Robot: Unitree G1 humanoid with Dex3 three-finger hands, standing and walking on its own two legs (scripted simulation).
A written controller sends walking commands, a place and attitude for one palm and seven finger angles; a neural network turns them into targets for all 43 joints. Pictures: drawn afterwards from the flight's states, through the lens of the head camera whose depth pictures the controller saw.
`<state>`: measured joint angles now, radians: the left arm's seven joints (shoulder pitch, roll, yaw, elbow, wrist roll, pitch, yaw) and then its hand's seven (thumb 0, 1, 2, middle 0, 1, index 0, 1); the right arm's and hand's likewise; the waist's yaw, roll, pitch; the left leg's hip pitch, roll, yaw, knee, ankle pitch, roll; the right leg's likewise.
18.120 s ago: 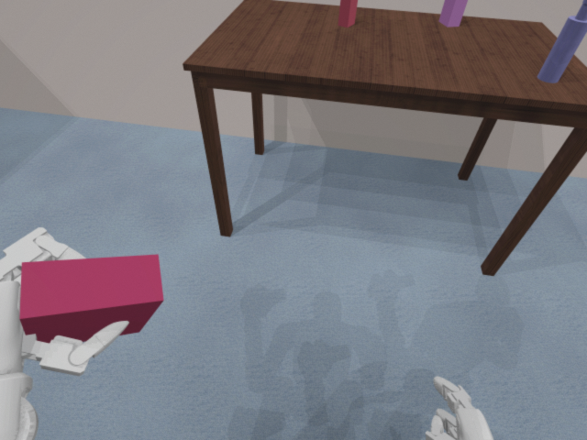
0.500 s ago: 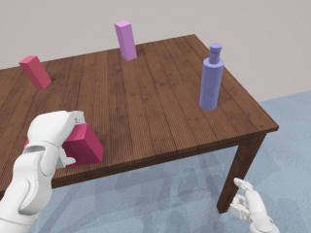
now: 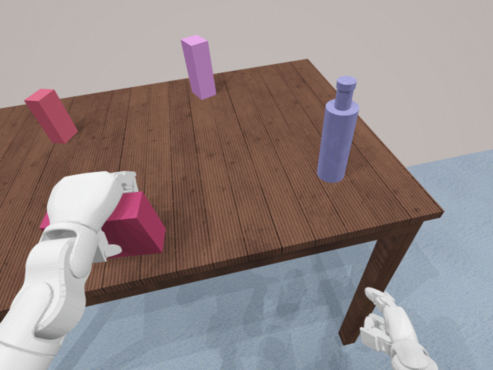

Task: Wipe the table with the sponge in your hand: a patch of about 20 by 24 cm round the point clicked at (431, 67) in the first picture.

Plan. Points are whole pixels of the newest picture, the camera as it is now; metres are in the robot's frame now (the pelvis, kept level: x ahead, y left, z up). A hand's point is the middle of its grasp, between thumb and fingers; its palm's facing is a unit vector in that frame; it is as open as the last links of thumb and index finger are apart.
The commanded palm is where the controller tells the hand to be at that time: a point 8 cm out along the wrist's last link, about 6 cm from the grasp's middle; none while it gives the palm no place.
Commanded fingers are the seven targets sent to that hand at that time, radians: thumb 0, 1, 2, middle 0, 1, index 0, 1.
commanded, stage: move the sponge above the wiping area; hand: left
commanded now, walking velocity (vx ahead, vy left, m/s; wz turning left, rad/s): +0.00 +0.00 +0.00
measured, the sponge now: (114, 233) +0.26 +0.27 +0.10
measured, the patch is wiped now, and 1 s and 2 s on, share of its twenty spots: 0.00 0.00 0.00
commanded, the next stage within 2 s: none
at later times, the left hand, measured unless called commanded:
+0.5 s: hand (104, 206) +0.28 +0.28 +0.15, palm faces +0.11 -0.02 -0.99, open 9.1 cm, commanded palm +0.24 +0.28 +0.21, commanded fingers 0.00 0.10 1.30 -1.20 -1.60 -1.20 -1.60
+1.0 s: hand (94, 193) +0.28 +0.29 +0.17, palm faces +0.17 +0.00 -0.98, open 9.1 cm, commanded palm +0.24 +0.29 +0.22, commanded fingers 0.00 0.10 1.30 -1.20 -1.60 -1.20 -1.60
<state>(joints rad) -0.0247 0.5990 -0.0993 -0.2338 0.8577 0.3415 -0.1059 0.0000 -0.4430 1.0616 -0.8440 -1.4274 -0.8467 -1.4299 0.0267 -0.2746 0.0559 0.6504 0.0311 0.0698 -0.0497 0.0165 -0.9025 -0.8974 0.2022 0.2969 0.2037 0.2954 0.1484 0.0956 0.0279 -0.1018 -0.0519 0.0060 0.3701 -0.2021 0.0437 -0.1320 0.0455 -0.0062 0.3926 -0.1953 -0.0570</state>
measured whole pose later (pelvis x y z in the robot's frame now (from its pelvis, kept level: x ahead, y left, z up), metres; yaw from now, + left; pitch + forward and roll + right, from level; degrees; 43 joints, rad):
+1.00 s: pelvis +0.01 -0.02 +0.00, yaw -1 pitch -3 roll +1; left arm -0.11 0.62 0.00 -0.07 0.85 0.35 -0.03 0.00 -0.44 1.07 -0.84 -1.43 -0.85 -1.43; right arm 0.04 -0.27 0.05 0.67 0.04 0.08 -0.04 0.02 -0.90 -0.90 0.20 0.30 0.20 0.30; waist 0.14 0.10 0.01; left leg -0.10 -0.03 0.01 0.36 -0.21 0.02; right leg -0.13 0.07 0.00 0.38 -0.19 -0.08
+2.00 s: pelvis +0.00 -0.01 +0.00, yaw +0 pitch -4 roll +1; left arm -0.13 0.61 0.03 -0.10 0.82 0.50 -0.08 0.00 -0.44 1.07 -0.84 -1.44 -0.85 -1.44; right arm 0.02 -0.28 0.06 0.66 0.06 0.11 -0.02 0.02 -0.90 -0.90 0.20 0.30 0.21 0.30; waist 0.12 0.13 0.00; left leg -0.10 -0.04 0.01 0.35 -0.19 0.03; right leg -0.13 0.06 0.00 0.37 -0.18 -0.06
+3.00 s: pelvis +0.00 -0.01 +0.00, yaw +0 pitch -3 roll +1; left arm -0.02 0.58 -0.04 -0.18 0.82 0.50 -0.20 0.00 -0.45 1.07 -0.84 -1.44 -0.85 -1.45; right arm 0.01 -0.31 0.05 0.64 0.05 0.11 -0.04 0.02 -0.90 -0.90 0.20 0.30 0.20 0.30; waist 0.12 0.14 0.01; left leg -0.11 -0.05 0.00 0.37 -0.20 0.04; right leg -0.14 0.05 -0.01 0.39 -0.19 -0.06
